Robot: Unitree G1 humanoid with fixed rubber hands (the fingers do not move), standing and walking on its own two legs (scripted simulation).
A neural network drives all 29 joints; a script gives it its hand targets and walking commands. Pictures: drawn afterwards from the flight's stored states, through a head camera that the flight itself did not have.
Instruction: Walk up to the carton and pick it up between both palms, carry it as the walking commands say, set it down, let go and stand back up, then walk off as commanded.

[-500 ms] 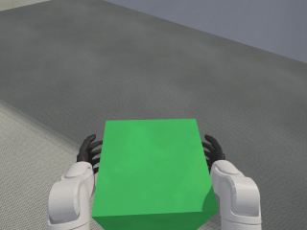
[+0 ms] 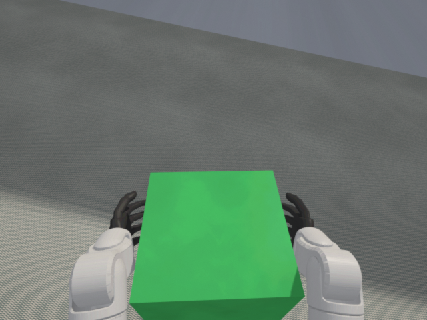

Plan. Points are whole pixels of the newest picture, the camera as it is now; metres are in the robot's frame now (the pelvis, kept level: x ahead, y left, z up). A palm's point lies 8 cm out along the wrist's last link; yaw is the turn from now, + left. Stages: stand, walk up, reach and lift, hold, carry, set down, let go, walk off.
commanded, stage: carry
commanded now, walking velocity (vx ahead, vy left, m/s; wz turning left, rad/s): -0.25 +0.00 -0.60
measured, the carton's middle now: (213, 257) +0.25 +0.00 +0.00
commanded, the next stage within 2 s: none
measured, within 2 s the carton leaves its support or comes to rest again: neither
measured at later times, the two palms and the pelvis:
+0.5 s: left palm out of the picture +0.11 +0.02 +0.06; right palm out of the picture +0.00 -0.26 +0.07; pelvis -0.20 -0.03 -0.01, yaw -16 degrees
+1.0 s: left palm out of the picture -0.03 +0.02 +0.09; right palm out of the picture -0.14 -0.26 +0.09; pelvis -0.33 -0.03 +0.00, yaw -20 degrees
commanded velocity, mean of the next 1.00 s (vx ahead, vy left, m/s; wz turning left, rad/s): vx -0.09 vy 0.00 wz -0.20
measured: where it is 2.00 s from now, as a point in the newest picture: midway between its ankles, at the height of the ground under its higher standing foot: outside the picture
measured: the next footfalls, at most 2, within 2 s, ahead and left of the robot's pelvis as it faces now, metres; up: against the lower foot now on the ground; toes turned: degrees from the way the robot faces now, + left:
right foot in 0.22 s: -0.08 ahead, -0.16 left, +0.00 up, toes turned -12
left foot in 0.50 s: -0.13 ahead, +0.06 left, +0.00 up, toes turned -12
